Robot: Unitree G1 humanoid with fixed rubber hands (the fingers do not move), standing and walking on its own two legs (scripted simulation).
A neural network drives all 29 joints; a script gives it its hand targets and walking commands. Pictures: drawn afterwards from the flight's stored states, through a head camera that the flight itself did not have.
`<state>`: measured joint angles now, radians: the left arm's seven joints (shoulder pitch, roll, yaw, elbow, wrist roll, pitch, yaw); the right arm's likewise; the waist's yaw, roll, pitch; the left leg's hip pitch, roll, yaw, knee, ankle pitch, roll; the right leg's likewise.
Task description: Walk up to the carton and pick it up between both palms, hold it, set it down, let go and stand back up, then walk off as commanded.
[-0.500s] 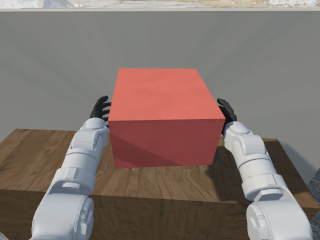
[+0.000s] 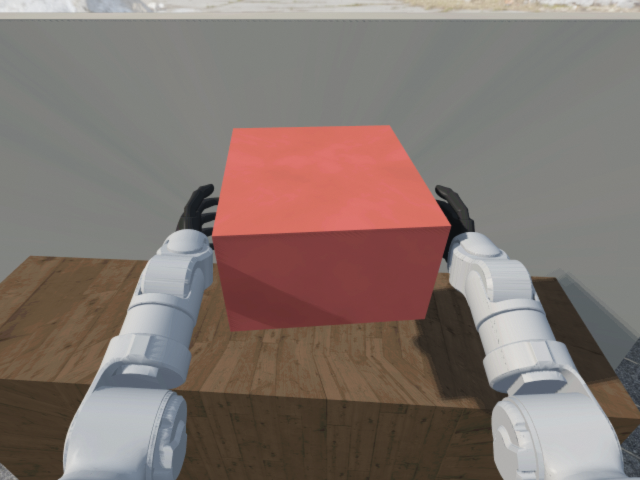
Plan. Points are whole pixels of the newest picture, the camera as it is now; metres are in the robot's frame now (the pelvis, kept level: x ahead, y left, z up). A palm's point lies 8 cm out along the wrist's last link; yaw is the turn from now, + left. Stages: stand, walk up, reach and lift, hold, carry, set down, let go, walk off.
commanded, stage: hold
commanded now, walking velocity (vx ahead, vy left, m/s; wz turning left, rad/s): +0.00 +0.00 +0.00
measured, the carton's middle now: (320, 215) +0.46 +0.02 +0.18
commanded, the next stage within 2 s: none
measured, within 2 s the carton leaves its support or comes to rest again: neither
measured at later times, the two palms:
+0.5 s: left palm (187, 241) +0.38 +0.19 +0.19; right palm (456, 244) +0.38 -0.15 +0.18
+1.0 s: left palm (186, 242) +0.38 +0.19 +0.19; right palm (454, 245) +0.38 -0.15 +0.18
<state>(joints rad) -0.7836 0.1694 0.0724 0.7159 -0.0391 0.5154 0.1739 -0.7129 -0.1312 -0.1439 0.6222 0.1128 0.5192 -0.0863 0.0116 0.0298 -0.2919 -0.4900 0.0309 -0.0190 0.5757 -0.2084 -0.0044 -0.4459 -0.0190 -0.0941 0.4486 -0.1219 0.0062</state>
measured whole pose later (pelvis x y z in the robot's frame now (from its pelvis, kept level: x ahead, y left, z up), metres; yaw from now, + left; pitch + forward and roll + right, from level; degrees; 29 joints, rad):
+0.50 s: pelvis +0.00 +0.00 +0.00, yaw +0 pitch +6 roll -2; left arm -0.78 0.17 0.10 0.71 -0.01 0.54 0.15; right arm -0.71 -0.12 -0.14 0.63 0.11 0.53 -0.09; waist 0.01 0.03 -0.29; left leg -0.47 0.03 -0.02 0.57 -0.20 0.00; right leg -0.43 -0.02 -0.09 0.45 -0.12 0.01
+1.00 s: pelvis +0.00 +0.00 +0.00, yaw +0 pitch +6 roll -2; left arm -0.78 0.17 0.10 0.71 0.00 0.55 0.15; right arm -0.71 -0.12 -0.14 0.64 0.11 0.52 -0.09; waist 0.01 0.02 -0.29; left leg -0.47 0.03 -0.02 0.57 -0.20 0.00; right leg -0.43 -0.02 -0.09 0.44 -0.12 0.01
